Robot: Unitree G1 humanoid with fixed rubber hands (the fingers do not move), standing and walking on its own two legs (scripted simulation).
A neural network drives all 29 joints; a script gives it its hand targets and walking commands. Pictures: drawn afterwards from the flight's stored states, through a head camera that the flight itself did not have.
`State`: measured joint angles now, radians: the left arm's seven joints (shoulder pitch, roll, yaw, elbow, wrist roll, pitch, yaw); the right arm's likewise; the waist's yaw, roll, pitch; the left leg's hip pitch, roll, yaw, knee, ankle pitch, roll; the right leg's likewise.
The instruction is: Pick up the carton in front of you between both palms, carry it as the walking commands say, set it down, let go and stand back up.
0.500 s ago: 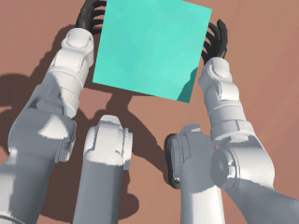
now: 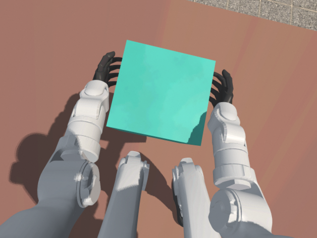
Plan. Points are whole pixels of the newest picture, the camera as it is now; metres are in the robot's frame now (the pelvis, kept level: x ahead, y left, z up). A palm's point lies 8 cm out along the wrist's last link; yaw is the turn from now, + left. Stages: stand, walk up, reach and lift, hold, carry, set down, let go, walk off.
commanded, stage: reach and lift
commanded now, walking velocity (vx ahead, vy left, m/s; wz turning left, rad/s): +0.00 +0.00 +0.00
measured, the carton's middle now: (158, 102) +0.46 +0.04 -0.15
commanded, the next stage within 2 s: none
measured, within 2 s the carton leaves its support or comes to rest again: neither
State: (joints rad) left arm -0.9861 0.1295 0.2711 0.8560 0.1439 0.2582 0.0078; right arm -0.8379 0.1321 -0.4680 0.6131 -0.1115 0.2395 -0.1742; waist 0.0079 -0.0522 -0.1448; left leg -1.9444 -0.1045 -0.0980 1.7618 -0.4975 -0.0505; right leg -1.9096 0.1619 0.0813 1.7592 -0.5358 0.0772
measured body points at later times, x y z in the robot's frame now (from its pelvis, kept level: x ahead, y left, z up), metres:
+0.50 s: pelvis +0.05 +0.00 +0.14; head +0.19 +0.02 +0.57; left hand +0.44 +0.18 +0.08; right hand +0.44 -0.13 +0.09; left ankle +0.11 +0.12 -0.46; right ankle +0.10 -0.13 -0.46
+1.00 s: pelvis +0.10 +0.00 +0.26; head +0.11 +0.01 +0.71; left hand +0.40 +0.16 +0.24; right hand +0.42 -0.14 +0.24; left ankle +0.11 +0.12 -0.46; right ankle +0.10 -0.13 -0.46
